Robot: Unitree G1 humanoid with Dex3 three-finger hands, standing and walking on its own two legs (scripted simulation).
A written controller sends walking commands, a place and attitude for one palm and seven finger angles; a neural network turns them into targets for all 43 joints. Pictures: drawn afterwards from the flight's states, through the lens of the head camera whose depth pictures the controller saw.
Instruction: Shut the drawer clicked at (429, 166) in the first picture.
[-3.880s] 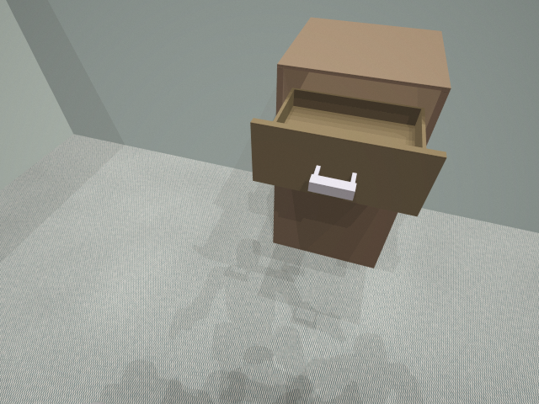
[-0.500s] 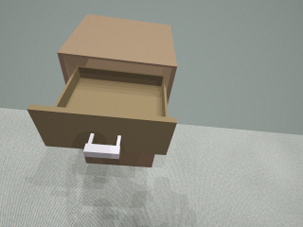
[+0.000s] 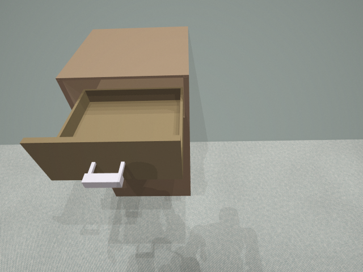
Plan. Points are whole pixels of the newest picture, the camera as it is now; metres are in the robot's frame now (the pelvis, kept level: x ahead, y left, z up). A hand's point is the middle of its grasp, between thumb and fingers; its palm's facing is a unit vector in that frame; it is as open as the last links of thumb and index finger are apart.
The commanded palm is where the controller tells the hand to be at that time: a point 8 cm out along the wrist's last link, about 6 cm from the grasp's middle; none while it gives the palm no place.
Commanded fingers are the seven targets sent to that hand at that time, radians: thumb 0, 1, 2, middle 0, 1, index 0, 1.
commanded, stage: come to a stop and stand still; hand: left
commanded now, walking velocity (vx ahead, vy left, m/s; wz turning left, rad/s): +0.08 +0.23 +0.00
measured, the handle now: (105, 172) +0.37 +0.25 -0.02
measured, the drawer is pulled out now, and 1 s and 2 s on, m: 0.30 0.30 0.30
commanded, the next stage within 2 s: look again from close up in 0.86 s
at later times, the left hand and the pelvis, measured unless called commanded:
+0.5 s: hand out of the picture -0.08 +0.24 -0.19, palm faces +0.14 -0.97 -0.18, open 7.4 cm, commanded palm none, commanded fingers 0.00 0.90 0.90 -0.20 -0.30 -0.20 -0.30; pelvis -0.03 +0.06 -0.01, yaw +1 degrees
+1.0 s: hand out of the picture -0.05 +0.24 -0.18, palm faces +0.04 -0.98 -0.19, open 7.4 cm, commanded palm none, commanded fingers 0.00 0.90 0.90 -0.20 -0.30 -0.20 -0.30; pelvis -0.05 +0.08 +0.00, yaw +1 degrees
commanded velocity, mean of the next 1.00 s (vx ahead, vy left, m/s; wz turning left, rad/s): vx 0.02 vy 0.03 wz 0.00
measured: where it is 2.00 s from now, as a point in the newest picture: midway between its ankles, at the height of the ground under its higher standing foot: outside the picture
